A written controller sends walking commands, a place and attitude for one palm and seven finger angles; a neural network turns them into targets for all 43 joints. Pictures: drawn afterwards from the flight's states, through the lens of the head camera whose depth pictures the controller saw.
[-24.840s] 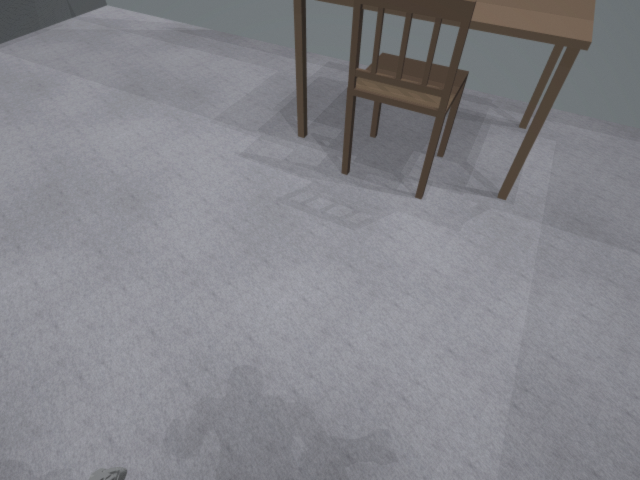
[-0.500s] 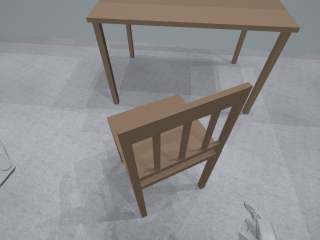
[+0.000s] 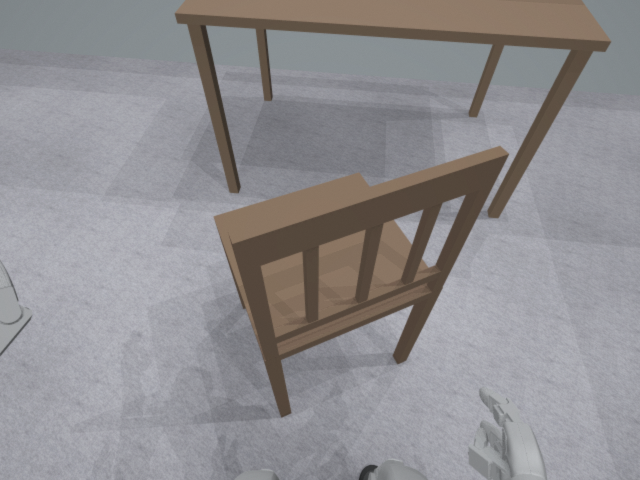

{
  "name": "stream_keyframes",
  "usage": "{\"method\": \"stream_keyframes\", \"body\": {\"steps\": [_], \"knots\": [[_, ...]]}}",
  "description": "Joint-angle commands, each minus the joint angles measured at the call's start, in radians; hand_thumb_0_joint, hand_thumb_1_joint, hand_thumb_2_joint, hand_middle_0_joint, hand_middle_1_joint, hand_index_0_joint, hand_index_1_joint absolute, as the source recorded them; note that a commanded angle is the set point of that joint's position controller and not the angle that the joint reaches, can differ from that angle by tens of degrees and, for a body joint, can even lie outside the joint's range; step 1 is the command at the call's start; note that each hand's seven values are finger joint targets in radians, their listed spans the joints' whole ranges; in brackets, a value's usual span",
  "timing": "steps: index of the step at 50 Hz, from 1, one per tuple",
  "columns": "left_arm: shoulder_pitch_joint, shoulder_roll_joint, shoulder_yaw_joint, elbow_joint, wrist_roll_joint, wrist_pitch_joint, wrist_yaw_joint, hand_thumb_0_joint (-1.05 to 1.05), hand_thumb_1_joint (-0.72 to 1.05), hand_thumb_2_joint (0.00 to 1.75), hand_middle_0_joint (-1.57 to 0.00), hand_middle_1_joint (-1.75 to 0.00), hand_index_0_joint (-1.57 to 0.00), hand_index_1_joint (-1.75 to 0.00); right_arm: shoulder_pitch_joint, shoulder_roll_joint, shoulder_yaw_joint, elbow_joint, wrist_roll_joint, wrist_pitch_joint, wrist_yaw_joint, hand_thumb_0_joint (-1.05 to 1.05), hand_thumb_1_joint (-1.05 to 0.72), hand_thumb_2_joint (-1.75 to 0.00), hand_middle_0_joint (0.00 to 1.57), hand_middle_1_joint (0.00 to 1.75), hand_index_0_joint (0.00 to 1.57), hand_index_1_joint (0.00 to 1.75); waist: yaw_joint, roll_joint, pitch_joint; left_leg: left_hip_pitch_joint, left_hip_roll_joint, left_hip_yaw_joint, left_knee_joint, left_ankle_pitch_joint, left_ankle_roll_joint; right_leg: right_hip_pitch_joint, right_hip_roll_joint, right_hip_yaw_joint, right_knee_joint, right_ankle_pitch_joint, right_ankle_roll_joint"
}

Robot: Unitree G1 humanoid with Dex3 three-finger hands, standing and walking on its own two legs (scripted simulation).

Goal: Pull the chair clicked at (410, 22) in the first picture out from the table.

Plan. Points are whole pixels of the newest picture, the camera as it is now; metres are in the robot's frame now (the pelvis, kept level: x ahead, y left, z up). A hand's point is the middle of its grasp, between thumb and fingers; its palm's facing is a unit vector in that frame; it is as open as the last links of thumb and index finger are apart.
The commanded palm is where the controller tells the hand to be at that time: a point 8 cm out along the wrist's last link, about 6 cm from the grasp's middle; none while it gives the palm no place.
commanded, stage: step back with the hand held close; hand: left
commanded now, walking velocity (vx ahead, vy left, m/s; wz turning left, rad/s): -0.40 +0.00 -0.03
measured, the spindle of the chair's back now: (367, 264) +0.46 -0.05 -0.09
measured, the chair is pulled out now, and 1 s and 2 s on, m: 0.61 0.61 0.61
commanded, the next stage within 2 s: stop stepping back and stand still in 0.56 s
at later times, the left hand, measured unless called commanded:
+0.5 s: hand (58, 404) +0.15 +0.20 +0.19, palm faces +0.22 -0.76 -0.61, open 7.4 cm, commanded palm +0.08 +0.26 +0.20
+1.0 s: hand out of the picture +0.02 +0.17 +0.18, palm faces +0.39 -0.78 -0.50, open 7.4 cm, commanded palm -0.02 +0.21 +0.20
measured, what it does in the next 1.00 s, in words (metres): walks backwards: right foot, then left foot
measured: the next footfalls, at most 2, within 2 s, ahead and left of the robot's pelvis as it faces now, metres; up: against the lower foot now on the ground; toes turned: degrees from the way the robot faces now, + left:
right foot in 0.34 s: -0.07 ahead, -0.16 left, +0.00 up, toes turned -4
left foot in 0.58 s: -0.03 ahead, +0.08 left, +0.00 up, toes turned -1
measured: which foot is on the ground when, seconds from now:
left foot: down 0.00-0.42, up 0.44-0.56, down 0.58-0.84, up 0.86-1.00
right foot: down 0.00-0.10, up 0.12-0.32, down 0.34-1.00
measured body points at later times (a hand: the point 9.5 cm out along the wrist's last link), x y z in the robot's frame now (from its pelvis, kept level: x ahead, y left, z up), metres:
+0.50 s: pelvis -0.08 -0.03 +0.02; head +0.00 -0.04 +0.46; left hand +0.13 +0.24 +0.22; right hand +0.10 -0.27 -0.08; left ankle -0.04 +0.10 -0.70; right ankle -0.11 -0.16 -0.72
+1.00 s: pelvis -0.19 -0.08 +0.02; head -0.20 -0.10 +0.47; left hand +0.00 +0.21 +0.21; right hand -0.07 -0.34 -0.08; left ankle -0.20 +0.04 -0.66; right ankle -0.13 -0.18 -0.72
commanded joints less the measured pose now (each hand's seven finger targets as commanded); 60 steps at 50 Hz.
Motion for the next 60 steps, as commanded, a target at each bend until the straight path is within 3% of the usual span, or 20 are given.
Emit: {"method": "stream_keyframes", "body": {"steps": [1, 3, 5, 8, 13, 18, 21, 23, 25, 28, 30, 34, 40, 42, 43, 47, 50, 53, 58, 60], "knots": [[0.077, 0.234, 0.169, -0.145, -0.005, -0.049, 0.028, 0.0, 0.9, 0.9, -0.2, -0.3, -0.2, -0.3, -0.044, -0.106, -0.031, -0.137, 0.004, -0.018, -0.01, 0.0, -0.9, -0.9, 0.2, 0.3, 0.2, 0.3, -0.008, -0.17, -0.22, 0.061, 0.012, -0.014, -0.109, -0.011, 0.014, 0.187, -0.241, 0.257, -0.329, -0.114, -0.083], [0.115, 0.251, 0.185, -0.174, -0.012, -0.066, 0.027, 0.0, 0.9, 0.9, -0.2, -0.3, -0.2, -0.3, -0.06, -0.132, -0.037, -0.137, 0.003, -0.007, -0.016, 0.0, -0.9, -0.9, 0.2, 0.3, 0.2, 0.3, -0.008, -0.013, -0.182, 0.039, 0.099, -0.102, -0.354, 0.017, 0.056, 0.182, -0.134, 0.175, -0.216, -0.171, -0.019], [0.078, 0.221, 0.184, -0.224, 0.007, -0.083, 0.024, 0.0, 0.9, 0.9, -0.2, -0.3, -0.2, -0.3, -0.077, -0.147, -0.032, -0.165, 0.004, -0.035, -0.024, 0.0, -0.9, -0.9, 0.2, 0.3, 0.2, 0.3, -0.023, 0.338, -0.117, -0.304, 0.342, -0.286, -0.562, -0.15, 0.159, 0.336, 0.045, 0.06, 0.224, -0.19, 0.043], [0.022, 0.217, 0.155, -0.258, -0.019, -0.079, 0.011, 0.0, 0.9, 0.9, -0.2, -0.3, -0.2, -0.3, -0.048, -0.141, -0.061, -0.152, 0.015, -0.089, -0.023, 0.0, -0.9, -0.9, 0.2, 0.3, 0.2, 0.3, -0.018, 0.182, -0.095, -0.124, 0.334, -0.196, -0.437, 0.338, 0.146, 0.165, 0.047, 0.115, 0.345, -0.289, 0.032], [0.025, 0.182, 0.11, -0.214, -0.022, -0.105, -0.014, 0.0, 0.9, 0.9, -0.2, -0.3, -0.2, -0.3, -0.012, -0.141, -0.053, -0.074, -0.014, -0.153, 0.005, 0.0, -0.9, -0.9, 0.2, 0.3, 0.2, 0.3, -0.007, 0.262, -0.178, 0.328, 0.299, -0.172, -0.314, 0.922, 0.116, 0.068, 0.015, 0.109, 0.018, -0.235, 0.015], [0.089, 0.253, 0.191, -0.202, -0.029, -0.137, -0.045, 0.0, 0.9, 0.9, -0.2, -0.3, -0.2, -0.3, -0.059, -0.141, -0.039, -0.094, -0.008, -0.145, 0.018, 0.0, -0.9, -0.9, 0.2, 0.3, 0.2, 0.3, 0.024, 0.2, -0.237, 0.252, 0.231, -0.119, -0.238, 0.666, 0.058, 0.285, 0.016, 0.055, -0.297, 0.058, 0.023], [0.155, 0.257, 0.191, -0.187, -0.046, -0.139, -0.067, 0.0, 0.9, 0.9, -0.2, -0.3, -0.2, -0.3, -0.037, -0.129, -0.065, -0.153, 0.023, -0.101, 0.024, 0.0, -0.9, -0.9, 0.2, 0.3, 0.2, 0.3, 0.008, -0.215, -0.312, 0.115, 0.029, 0.076, 0.001, 0.33, -0.021, 0.35, -0.151, 0.174, -0.259, 0.592, -0.063], [0.229, 0.281, 0.247, -0.129, -0.051, -0.121, -0.051, 0.0, 0.9, 0.9, -0.2, -0.3, -0.2, -0.3, -0.084, -0.095, -0.053, -0.175, 0.038, -0.075, 0.012, 0.0, -0.9, -0.9, 0.2, 0.3, 0.2, 0.3, 0.018, -0.176, -0.274, -0.09, -0.002, -0.007, 0.118, -0.034, -0.015, 0.386, -0.292, 0.304, -0.238, 0.728, -0.155], [0.239, 0.237, 0.22, -0.099, -0.03, -0.1, -0.032, 0.0, 0.9, 0.9, -0.2, -0.3, -0.2, -0.3, -0.096, -0.067, -0.018, -0.165, 0.026, -0.044, -0.004, 0.0, -0.9, -0.9, 0.2, 0.3, 0.2, 0.3, -0.011, -0.144, -0.263, -0.09, 0.025, -0.02, -0.071, 0.004, -0.016, 0.467, -0.235, 0.215, -0.15, 0.83, -0.106], [0.16, 0.235, 0.181, -0.17, -0.049, -0.107, -0.021, 0.0, 0.9, 0.9, -0.2, -0.3, -0.2, -0.3, -0.1, -0.098, -0.03, -0.162, 0.027, -0.037, -0.032, 0.0, -0.9, -0.9, 0.2, 0.3, 0.2, 0.3, -0.022, -0.038, -0.227, 0.199, 0.135, -0.031, -0.434, 0.755, 0.023, 0.319, -0.061, 0.059, 0.018, 0.52, 0.035], [0.158, 0.208, 0.141, -0.196, -0.059, -0.128, -0.043, 0.0, 0.9, 0.9, -0.2, -0.3, -0.2, -0.3, -0.019, -0.142, -0.072, -0.152, 0.025, -0.081, -0.014, 0.0, -0.9, -0.9, 0.2, 0.3, 0.2, 0.3, -0.011, 0.154, -0.272, 0.438, 0.352, -0.173, -0.4, 1.172, 0.115, 0.052, 0.03, 0.113, 0.238, -0.312, 0.011], [0.115, 0.207, 0.127, -0.26, -0.044, -0.097, -0.028, 0.0, 0.9, 0.9, -0.2, -0.3, -0.2, -0.3, -0.017, -0.134, -0.063, -0.126, 0.013, -0.126, -0.001, 0.0, -0.9, -0.9, 0.2, 0.3, 0.2, 0.3, 0.002, 0.239, -0.238, 0.33, 0.318, -0.124, -0.344, 0.972, 0.14, 0.08, 0.012, 0.133, 0.239, -0.302, 0.04], [0.106, 0.24, 0.16, -0.145, -0.036, -0.04, -0.005, 0.0, 0.9, 0.9, -0.2, -0.3, -0.2, -0.3, -0.002, -0.136, -0.021, -0.181, 0.039, -0.089, 0.002, 0.0, -0.9, -0.9, 0.2, 0.3, 0.2, 0.3, -0.01, 0.091, -0.102, -0.086, 0.119, -0.004, -0.269, -0.135, 0.027, 0.407, -0.025, 0.072, -0.235, -0.153, 0.03], [0.05, 0.254, 0.148, -0.083, -0.03, -0.024, -0.008, 0.0, 0.9, 0.9, -0.2, -0.3, -0.2, -0.3, 0.018, -0.136, -0.04, -0.178, 0.035, -0.07, -0.002, 0.0, -0.9, -0.9, 0.2, 0.3, 0.2, 0.3, -0.006, -0.26, -0.08, 0.038, -0.008, 0.049, 0.179, -0.069, -0.022, 0.055, -0.238, 0.47, -0.493, -0.654, -0.072], [0.045, 0.251, 0.134, -0.072, -0.029, -0.011, -0.006, 0.0, 0.9, 0.9, -0.2, -0.3, -0.2, -0.3, 0.019, -0.151, -0.043, -0.168, 0.029, -0.057, 0.001, 0.0, -0.9, -0.9, 0.2, 0.3, 0.2, 0.3, -0.013, -0.278, -0.043, 0.038, -0.028, 0.009, 0.339, 0.016, -0.018, -0.031, -0.308, 0.566, -0.565, -0.702, -0.115], [-0.004, 0.219, 0.087, 0.011, -0.021, -0.021, -0.024, 0.0, 0.9, 0.9, -0.2, -0.3, -0.2, -0.3, 0.001, -0.13, -0.008, -0.147, 0.02, -0.039, -0.005, 0.0, -0.9, -0.9, 0.2, 0.3, 0.2, 0.3, -0.036, -0.133, -0.054, 0.073, -0.001, 0.04, 0.215, 0.089, 0.006, 0.009, -0.213, 0.251, -0.47, -0.562, -0.053], [-0.027, 0.21, 0.065, -0.032, -0.007, -0.036, -0.019, 0.0, 0.9, 0.9, -0.2, -0.3, -0.2, -0.3, 0.0, -0.135, -0.015, -0.156, 0.015, -0.061, -0.009, 0.0, -0.9, -0.9, 0.2, 0.3, 0.2, 0.3, -0.009, -0.194, -0.052, 0.142, -0.008, 0.074, -0.095, 0.01, 0.044, 0.102, -0.227, 0.246, -0.496, -0.532, -0.048], [0.029, 0.223, 0.084, -0.092, -0.006, -0.053, -0.007, 0.0, 0.9, 0.9, -0.2, -0.3, -0.2, -0.3, 0.033, -0.141, -0.022, -0.166, 0.014, -0.08, -0.011, 0.0, -0.9, -0.9, 0.2, 0.3, 0.2, 0.3, -0.009, -0.062, -0.084, 0.194, -0.005, 0.061, -0.437, 0.042, 0.071, 0.268, -0.169, 0.211, -0.393, -0.429, -0.025], [0.048, 0.258, 0.145, -0.129, 0.007, -0.05, -0.016, 0.0, 0.9, 0.9, -0.2, -0.3, -0.2, -0.3, 0.037, -0.135, -0.041, -0.176, 0.031, -0.091, 0.004, 0.0, -0.9, -0.9, 0.2, 0.3, 0.2, 0.3, -0.017, 0.372, -0.033, -0.024, 0.261, -0.267, -0.662, -0.259, 0.19, 0.207, 0.045, 0.038, 0.312, -0.286, 0.043], [0.037, 0.206, 0.112, -0.056, -0.006, -0.053, -0.02, 0.0, 0.9, 0.9, -0.2, -0.3, -0.2, -0.3, 0.026, -0.129, -0.032, -0.152, 0.035, -0.098, 0.009, 0.0, -0.9, -0.9, 0.2, 0.3, 0.2, 0.3, -0.007, 0.179, 0.045, -0.028, 0.235, -0.204, -0.558, -0.048, 0.177, 0.167, 0.02, 0.067, 0.216, -0.277, 0.029]]}}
